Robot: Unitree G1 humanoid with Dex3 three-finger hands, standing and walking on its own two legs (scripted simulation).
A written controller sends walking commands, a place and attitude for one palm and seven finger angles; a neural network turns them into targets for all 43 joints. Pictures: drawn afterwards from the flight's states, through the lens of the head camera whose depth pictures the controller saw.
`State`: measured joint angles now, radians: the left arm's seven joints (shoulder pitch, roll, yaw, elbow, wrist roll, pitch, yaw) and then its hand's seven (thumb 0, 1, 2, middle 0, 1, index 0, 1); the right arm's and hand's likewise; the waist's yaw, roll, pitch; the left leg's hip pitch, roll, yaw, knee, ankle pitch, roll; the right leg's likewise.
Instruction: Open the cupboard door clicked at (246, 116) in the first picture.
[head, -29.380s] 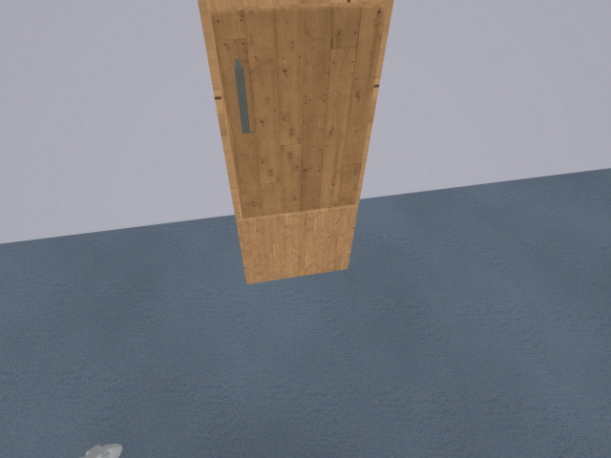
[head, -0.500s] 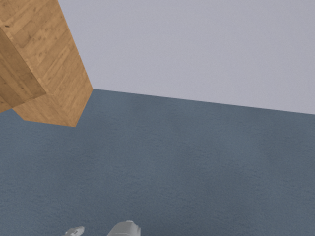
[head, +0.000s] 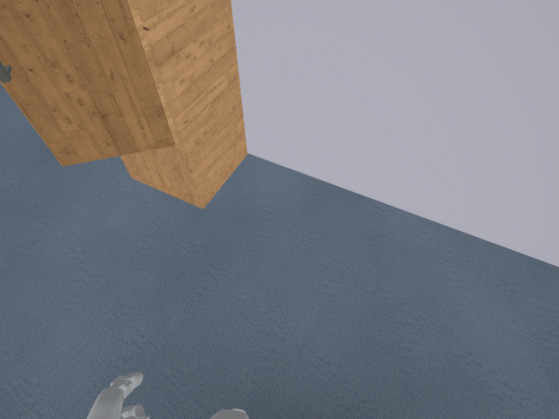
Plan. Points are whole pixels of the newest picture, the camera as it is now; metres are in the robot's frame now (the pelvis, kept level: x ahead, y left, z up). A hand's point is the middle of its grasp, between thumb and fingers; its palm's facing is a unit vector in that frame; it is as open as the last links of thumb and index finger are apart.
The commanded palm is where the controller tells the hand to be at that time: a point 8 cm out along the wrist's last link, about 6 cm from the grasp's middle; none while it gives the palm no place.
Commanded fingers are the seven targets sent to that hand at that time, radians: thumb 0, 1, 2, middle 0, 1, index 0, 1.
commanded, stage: turn to face it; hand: left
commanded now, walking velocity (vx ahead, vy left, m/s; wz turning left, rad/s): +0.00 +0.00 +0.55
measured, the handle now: out of the picture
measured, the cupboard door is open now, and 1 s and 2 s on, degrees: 43 43 43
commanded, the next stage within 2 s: take the last steps up to it in 0.44 s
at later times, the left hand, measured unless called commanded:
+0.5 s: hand out of the picture +0.04 +0.24 -0.16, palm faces +0.29 -0.93 -0.24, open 7.4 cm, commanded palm none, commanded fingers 0.00 0.90 0.90 -0.20 -0.30 -0.20 -0.30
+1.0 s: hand out of the picture -0.04 +0.21 -0.16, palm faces +0.50 -0.84 -0.19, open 7.4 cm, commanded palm none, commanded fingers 0.00 0.90 0.90 -0.20 -0.30 -0.20 -0.30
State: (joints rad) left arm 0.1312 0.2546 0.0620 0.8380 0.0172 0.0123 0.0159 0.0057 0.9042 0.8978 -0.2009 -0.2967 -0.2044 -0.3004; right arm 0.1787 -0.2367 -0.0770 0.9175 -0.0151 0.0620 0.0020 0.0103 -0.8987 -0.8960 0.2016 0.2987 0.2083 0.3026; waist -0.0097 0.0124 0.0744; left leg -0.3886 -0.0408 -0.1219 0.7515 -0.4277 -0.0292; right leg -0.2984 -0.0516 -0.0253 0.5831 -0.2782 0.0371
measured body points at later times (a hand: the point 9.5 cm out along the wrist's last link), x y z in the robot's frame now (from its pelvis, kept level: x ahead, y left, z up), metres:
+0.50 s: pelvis +0.02 +0.01 +0.01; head +0.07 +0.04 +0.46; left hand +0.02 +0.28 -0.14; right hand +0.18 -0.20 -0.12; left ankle +0.01 +0.12 -0.73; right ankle +0.04 -0.14 -0.67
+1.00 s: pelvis +0.08 +0.07 +0.01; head +0.11 +0.09 +0.46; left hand -0.07 +0.25 -0.15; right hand +0.28 -0.13 -0.13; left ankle +0.08 +0.20 -0.72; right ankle +0.07 -0.13 -0.73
